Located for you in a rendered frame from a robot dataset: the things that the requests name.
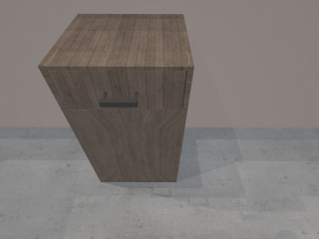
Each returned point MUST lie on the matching handle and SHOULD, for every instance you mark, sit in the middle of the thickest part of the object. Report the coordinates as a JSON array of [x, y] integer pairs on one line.
[[105, 102]]

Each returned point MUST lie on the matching cabinet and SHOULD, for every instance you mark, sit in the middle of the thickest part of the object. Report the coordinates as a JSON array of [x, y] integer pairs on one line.
[[126, 145]]

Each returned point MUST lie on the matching drawer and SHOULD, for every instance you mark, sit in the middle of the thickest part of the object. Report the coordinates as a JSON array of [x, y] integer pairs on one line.
[[83, 89]]

